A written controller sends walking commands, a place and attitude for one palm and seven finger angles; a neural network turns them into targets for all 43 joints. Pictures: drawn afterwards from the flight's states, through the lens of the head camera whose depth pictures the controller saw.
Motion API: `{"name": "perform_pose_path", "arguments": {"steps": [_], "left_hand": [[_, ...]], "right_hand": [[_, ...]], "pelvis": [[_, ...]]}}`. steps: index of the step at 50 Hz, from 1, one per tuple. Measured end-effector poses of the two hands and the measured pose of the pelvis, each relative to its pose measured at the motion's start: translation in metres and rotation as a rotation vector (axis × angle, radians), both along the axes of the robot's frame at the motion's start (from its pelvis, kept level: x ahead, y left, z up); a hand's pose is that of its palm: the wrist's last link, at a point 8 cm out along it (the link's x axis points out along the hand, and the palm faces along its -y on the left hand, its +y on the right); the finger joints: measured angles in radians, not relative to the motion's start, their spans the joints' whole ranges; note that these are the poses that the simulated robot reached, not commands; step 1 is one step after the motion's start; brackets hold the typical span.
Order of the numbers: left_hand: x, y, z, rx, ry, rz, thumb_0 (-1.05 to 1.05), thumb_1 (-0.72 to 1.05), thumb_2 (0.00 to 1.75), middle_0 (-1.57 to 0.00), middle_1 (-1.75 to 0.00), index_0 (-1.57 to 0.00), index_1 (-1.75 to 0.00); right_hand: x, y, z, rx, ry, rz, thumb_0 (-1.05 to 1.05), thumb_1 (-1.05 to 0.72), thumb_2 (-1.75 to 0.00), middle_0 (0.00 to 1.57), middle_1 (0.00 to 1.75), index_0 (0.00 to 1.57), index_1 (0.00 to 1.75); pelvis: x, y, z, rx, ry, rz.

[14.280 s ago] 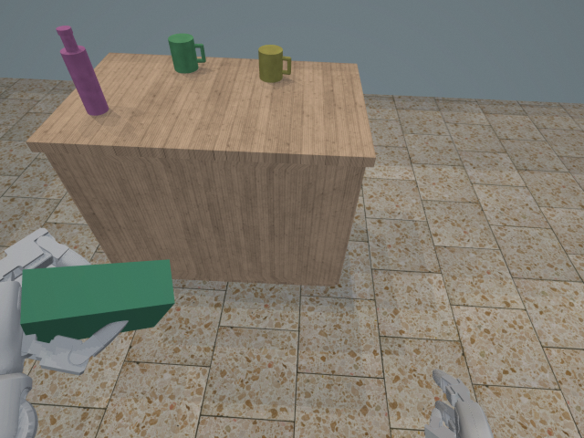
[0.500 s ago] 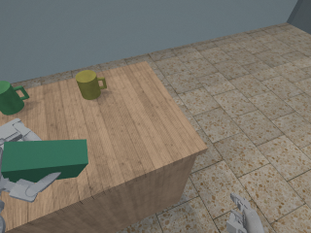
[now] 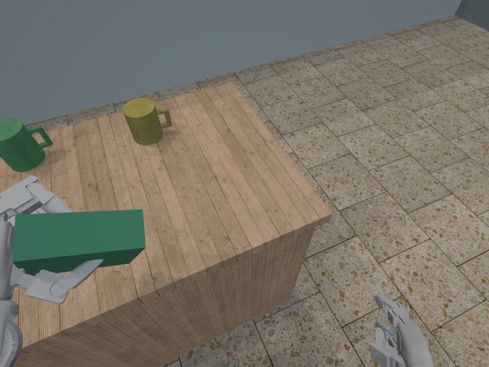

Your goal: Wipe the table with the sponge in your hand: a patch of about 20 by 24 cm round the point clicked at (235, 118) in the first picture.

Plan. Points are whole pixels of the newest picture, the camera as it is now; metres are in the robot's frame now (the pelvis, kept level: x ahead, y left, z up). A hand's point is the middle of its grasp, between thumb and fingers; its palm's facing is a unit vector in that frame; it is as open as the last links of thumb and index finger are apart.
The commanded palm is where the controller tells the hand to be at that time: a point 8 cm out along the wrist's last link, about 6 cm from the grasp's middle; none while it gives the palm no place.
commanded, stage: come to a stop and stand still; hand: left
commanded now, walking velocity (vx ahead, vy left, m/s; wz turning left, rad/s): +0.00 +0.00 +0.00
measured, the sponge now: (101, 242) +0.24 +0.20 +0.14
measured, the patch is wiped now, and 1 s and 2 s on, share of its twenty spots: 0.00 0.00 0.00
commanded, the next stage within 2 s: look again from close up in 0.86 s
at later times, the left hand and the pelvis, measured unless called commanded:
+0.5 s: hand out of the picture +0.21 +0.30 +0.16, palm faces +0.37 -0.85 -0.37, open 8.8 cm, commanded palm +0.15 +0.34 +0.18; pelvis +0.00 +0.06 +0.01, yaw +1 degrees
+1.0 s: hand out of the picture +0.23 +0.30 +0.17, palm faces +0.37 -0.84 -0.39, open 8.9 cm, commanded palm +0.17 +0.34 +0.18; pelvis +0.02 +0.05 +0.01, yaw +2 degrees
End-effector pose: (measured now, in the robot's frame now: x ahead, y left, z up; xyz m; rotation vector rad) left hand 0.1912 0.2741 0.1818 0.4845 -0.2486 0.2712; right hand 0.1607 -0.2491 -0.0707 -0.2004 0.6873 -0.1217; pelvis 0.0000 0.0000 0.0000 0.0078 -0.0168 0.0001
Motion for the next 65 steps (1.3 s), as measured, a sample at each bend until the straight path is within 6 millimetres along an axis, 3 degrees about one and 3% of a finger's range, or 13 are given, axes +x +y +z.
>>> {"name": "perform_pose_path", "arguments": {"steps": [2,4,10,14,24,33,44,65], "left_hand": [[-0.011,-0.008,-0.009,-0.017,0.038,-0.047,-0.01,-0.41,1.08,-0.85,-1.45,-0.85,-1.44],[-0.021,-0.002,-0.011,-0.017,0.043,-0.053,-0.01,-0.41,1.08,-0.85,-1.44,-0.86,-1.44],[-0.038,0.048,0.008,-0.002,-0.097,0.072,-0.01,-0.42,1.08,-0.86,-1.44,-0.86,-1.44],[-0.037,0.066,0.015,-0.035,-0.172,0.122,-0.01,-0.41,1.08,-0.86,-1.44,-0.86,-1.44],[-0.017,0.068,-0.005,-0.040,-0.069,0.040,-0.01,-0.41,1.08,-0.85,-1.44,-0.86,-1.44],[-0.005,0.080,0.012,0.008,-0.117,0.043,-0.01,-0.41,1.08,-0.86,-1.44,-0.86,-1.44],[0.005,0.074,0.002,-0.016,-0.038,0.030,-0.01,-0.41,1.08,-0.85,-1.44,-0.86,-1.44],[-0.001,0.056,0.004,-0.034,-0.026,0.054,-0.01,-0.41,1.08,-0.85,-1.44,-0.86,-1.44]], "right_hand": [[-0.005,0.006,0.000,-0.001,-0.001,-0.015,0.02,-0.91,-0.90,0.20,0.30,0.20,0.30],[-0.011,0.014,0.001,-0.009,0.010,-0.021,0.02,-0.91,-0.90,0.20,0.30,0.20,0.30],[-0.019,0.047,0.009,-0.039,0.026,0.033,0.02,-0.91,-0.90,0.20,0.30,0.20,0.30],[-0.014,0.070,0.014,-0.026,0.000,0.079,0.02,-0.91,-0.90,0.20,0.30,0.20,0.30],[0.005,0.104,0.022,0.006,-0.041,0.112,0.02,-0.90,-0.90,0.20,0.30,0.20,0.30],[0.022,0.100,0.022,-0.033,0.003,0.120,0.02,-0.90,-0.90,0.20,0.30,0.20,0.30],[0.037,0.090,0.025,-0.037,-0.008,0.073,0.02,-0.91,-0.90,0.20,0.30,0.20,0.30],[0.029,0.075,0.018,-0.022,0.010,0.063,0.02,-0.91,-0.90,0.20,0.30,0.20,0.30]], "pelvis": [[-0.003,0.004,0.000,-0.005,-0.007,0.008],[-0.005,0.007,0.000,-0.011,-0.009,0.014],[-0.010,0.022,0.005,-0.021,-0.018,0.015],[-0.011,0.035,0.008,-0.024,-0.014,0.019],[-0.003,0.054,0.010,-0.025,-0.001,0.019],[0.013,0.060,0.012,-0.033,0.017,0.028],[0.022,0.059,0.013,-0.031,0.019,0.026],[0.018,0.044,0.014,-0.027,0.016,0.027]]}}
